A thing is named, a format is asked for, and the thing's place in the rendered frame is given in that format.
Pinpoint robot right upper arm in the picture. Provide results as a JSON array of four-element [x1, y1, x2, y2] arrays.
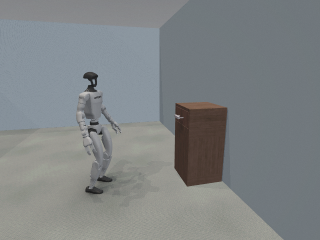
[[76, 92, 89, 119]]

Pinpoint left robot foot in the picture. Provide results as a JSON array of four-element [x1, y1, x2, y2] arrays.
[[97, 175, 112, 182]]

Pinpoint handle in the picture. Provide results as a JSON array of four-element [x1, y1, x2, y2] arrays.
[[174, 114, 184, 119]]

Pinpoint cabinet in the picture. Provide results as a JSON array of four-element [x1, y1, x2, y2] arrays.
[[174, 102, 228, 187]]

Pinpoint robot left hand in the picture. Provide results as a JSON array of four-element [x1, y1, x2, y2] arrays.
[[111, 121, 122, 134]]

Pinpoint robot torso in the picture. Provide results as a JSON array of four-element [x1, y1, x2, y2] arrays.
[[83, 88, 102, 134]]

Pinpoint robot left upper arm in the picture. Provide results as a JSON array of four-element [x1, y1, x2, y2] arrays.
[[98, 90, 105, 111]]

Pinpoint robot right forearm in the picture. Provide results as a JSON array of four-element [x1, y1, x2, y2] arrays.
[[76, 112, 89, 138]]

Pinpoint robot left forearm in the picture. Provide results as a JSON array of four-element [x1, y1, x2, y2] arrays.
[[101, 107, 114, 124]]

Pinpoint robot right hand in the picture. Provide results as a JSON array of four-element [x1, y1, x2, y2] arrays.
[[83, 136, 96, 155]]

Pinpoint drawer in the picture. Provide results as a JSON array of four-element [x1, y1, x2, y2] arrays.
[[176, 106, 189, 128]]

